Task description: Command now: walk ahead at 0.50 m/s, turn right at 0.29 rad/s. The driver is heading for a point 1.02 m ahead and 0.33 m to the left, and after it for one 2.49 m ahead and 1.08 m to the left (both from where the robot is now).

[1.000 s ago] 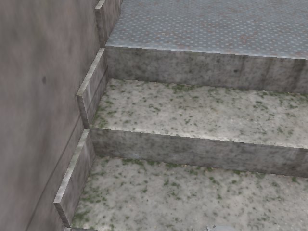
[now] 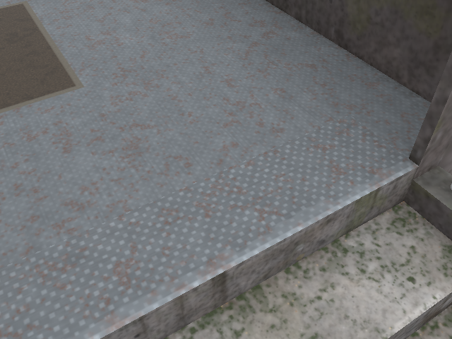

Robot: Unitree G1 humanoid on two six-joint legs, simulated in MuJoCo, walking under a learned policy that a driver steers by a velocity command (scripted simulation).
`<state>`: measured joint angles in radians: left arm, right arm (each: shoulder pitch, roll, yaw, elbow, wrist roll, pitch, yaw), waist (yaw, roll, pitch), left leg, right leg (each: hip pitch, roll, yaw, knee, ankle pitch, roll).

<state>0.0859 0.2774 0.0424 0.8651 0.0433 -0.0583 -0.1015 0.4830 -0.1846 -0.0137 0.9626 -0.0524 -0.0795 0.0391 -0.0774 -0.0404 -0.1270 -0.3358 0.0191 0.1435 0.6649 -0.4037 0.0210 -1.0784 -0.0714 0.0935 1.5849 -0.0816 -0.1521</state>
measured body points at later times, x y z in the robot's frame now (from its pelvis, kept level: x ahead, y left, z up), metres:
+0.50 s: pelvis +0.24 -0.06 +0.04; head +0.25 -0.06 +0.49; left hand +0.11 +0.13 -0.11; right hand +0.45 -0.20 -0.06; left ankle +0.34 +0.06 -0.44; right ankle +0.17 -0.14 -0.71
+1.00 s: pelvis +0.50 -0.03 +0.18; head +0.49 -0.03 +0.63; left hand +0.72 +0.20 +0.13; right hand +0.41 -0.22 +0.03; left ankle +0.34 +0.04 -0.55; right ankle +0.72 -0.09 -0.35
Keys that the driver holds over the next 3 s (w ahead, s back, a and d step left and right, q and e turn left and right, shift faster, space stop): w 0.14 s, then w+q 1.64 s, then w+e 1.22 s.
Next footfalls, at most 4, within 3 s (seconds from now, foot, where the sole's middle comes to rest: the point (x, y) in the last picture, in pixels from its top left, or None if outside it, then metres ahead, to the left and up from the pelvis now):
0.16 right None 0.21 -0.15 -0.75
0.56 left None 0.38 0.05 -0.59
1.06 right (245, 214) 0.77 -0.08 -0.43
1.74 left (101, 202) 0.85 0.32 -0.43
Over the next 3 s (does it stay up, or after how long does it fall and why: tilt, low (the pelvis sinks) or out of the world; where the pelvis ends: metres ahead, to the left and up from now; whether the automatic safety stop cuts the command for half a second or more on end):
stays up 1.35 0.64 0.35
